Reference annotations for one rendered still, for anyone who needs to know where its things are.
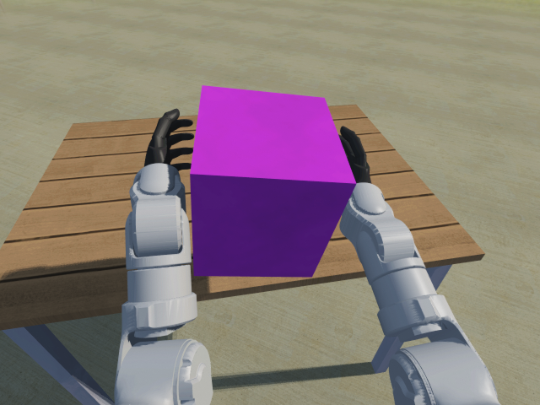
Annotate robot left forearm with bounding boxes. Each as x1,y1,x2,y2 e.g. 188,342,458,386
114,163,197,404

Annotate left robot upper arm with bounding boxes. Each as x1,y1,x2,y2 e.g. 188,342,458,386
115,338,213,405

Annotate robot right hand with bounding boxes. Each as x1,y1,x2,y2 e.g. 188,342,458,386
338,126,371,184

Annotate table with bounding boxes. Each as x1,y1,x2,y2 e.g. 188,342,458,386
0,105,485,405

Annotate robot left hand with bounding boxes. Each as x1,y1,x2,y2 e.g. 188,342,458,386
144,109,194,171

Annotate robot right forearm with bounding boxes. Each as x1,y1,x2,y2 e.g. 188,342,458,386
339,182,498,399

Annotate right robot upper arm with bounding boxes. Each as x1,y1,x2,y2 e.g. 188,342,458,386
389,337,501,405

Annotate carton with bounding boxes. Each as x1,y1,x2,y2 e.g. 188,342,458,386
190,85,356,278

